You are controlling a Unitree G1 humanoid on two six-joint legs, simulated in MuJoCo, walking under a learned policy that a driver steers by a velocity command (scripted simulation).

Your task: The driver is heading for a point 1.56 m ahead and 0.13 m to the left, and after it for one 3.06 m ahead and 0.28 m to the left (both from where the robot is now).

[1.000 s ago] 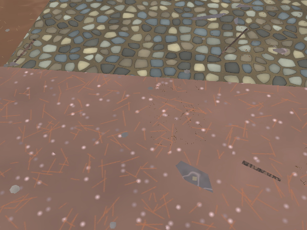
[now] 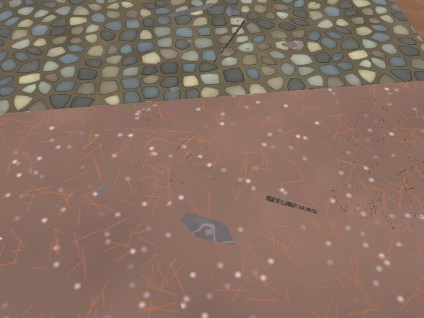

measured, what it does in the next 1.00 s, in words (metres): walks ahead: left foot, then right foot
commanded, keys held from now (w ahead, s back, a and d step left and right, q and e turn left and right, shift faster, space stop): q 0.14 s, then w+q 0.20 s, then w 0.14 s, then w+e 0.52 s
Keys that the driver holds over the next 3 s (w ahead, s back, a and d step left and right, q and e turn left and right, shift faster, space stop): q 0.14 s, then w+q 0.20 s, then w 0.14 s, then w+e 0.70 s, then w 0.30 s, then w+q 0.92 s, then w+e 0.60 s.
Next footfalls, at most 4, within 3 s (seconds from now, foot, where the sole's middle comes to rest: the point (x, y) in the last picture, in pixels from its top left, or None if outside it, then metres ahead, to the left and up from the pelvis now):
0.14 left None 0.03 0.14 -0.78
0.72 right None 0.34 -0.03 -0.78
1.22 left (163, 259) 0.65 0.18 -0.78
1.68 right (247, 206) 0.85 -0.11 -0.78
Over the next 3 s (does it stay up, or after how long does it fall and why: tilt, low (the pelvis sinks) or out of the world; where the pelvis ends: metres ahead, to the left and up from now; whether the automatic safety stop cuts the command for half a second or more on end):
stays up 1.42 0.10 0.01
